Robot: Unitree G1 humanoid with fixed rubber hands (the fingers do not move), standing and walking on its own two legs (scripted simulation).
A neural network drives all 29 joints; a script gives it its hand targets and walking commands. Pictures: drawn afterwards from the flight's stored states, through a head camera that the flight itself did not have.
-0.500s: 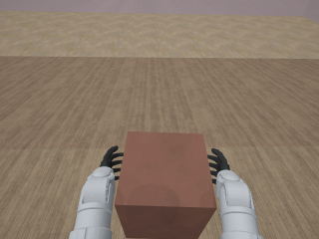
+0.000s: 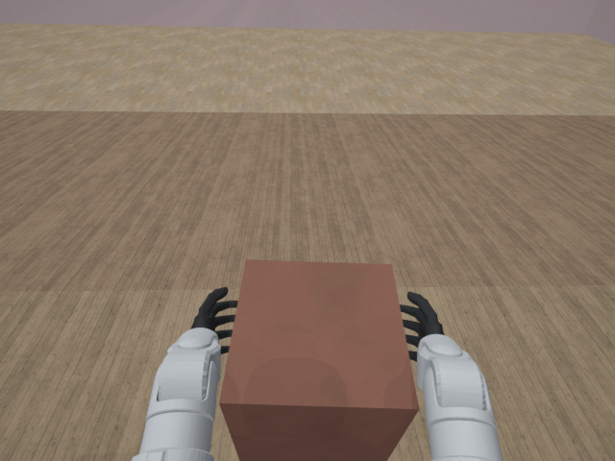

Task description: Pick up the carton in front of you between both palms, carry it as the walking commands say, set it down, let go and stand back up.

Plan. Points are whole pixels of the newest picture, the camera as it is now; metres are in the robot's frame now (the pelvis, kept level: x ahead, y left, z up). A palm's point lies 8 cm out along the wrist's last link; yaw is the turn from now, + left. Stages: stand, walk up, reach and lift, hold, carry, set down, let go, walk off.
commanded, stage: hold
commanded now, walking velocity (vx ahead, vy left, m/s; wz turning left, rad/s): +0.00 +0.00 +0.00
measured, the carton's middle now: (314, 368) +0.29 +0.00 -0.03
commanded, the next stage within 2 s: carry in 0.34 s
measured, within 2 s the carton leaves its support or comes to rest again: neither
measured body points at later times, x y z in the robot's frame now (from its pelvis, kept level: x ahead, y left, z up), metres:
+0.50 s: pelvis +0.01 +0.00 -0.01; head -0.03 +0.00 +0.44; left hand +0.31 +0.15 +0.05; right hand +0.31 -0.15 +0.05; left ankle +0.01 +0.14 -0.75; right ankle +0.01 -0.14 -0.74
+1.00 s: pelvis +0.22 -0.02 -0.01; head +0.23 -0.02 +0.44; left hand +0.49 +0.14 +0.07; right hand +0.50 -0.16 +0.07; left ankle +0.13 +0.09 -0.68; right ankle +0.14 -0.10 -0.75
